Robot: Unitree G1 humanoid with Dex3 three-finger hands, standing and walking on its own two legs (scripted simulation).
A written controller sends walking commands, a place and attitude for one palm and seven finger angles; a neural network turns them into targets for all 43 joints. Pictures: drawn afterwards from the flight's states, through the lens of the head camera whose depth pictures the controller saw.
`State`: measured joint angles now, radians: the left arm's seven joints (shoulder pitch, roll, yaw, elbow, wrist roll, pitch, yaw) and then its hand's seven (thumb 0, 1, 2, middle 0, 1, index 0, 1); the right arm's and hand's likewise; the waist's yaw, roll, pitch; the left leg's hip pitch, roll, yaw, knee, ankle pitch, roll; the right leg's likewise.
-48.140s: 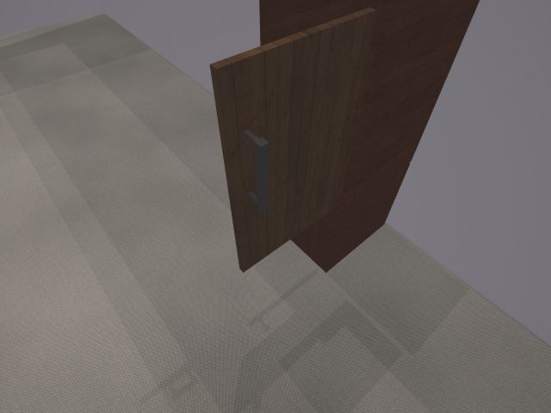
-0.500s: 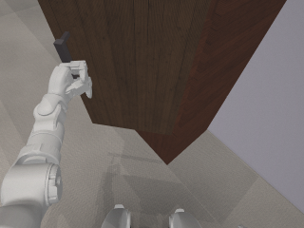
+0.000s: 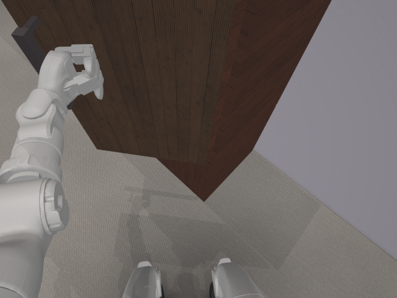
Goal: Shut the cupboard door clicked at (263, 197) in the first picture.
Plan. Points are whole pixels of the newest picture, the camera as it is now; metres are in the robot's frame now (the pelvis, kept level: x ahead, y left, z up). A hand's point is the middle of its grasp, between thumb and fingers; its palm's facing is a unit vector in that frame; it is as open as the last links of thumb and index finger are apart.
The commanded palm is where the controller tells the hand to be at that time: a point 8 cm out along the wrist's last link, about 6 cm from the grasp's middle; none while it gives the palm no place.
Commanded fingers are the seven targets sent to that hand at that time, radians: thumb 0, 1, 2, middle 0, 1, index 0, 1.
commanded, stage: push the door shut along its arc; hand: left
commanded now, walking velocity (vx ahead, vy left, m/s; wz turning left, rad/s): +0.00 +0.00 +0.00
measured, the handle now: (52, 68) +0.55 +0.23 +0.11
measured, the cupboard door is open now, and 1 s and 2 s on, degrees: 35 14 14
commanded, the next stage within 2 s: pull the fist back off the door in 0.60 s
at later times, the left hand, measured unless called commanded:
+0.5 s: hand (107, 63) +0.55 +0.13 +0.12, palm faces -0.34 -0.94 -0.02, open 3.1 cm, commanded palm +0.58 +0.15 +0.12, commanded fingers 0.00 0.90 0.90 -1.30 -1.50 -1.30 -1.50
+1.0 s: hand (128, 55) +0.59 +0.10 +0.10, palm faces +0.12 -0.99 -0.07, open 3.1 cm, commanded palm +0.55 +0.13 +0.12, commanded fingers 0.00 0.90 0.90 -1.30 -1.50 -1.30 -1.50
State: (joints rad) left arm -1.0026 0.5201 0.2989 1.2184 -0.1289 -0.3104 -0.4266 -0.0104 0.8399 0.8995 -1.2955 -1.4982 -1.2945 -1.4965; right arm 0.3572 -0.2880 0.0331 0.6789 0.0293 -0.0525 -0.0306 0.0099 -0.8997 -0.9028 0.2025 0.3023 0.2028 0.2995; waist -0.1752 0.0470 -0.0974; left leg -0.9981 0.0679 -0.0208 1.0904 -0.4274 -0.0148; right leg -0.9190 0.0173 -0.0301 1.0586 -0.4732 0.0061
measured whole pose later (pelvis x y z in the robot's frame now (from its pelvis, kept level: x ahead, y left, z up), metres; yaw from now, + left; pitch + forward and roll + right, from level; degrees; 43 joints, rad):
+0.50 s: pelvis -0.01 +0.01 -0.02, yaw +0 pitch +24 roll -5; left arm -1.29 0.59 0.21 1.34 -0.09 -0.21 -0.46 0.01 0.92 0.97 -1.30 -1.50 -1.30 -1.50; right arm 0.34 -0.28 0.05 0.72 0.01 -0.13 -0.04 0.01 -0.90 -0.90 0.20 0.30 0.20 0.30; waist -0.23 0.05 -0.09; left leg -1.16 0.06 -0.05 1.18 -0.43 0.00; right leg -1.06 0.02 -0.05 1.11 -0.47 0.02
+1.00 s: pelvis +0.01 +0.01 -0.01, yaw -1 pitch +26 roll -4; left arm -1.19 0.40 0.34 1.20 0.10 -0.24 0.18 0.01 0.90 0.91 -1.29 -1.50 -1.29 -1.50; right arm 0.47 -0.22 0.03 0.69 -0.10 -0.08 0.09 0.01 -0.90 -0.90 0.20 0.30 0.20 0.30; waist -0.25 0.08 -0.12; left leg -1.16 0.07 -0.03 1.14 -0.45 -0.01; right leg -1.07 0.02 -0.03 1.09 -0.48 0.02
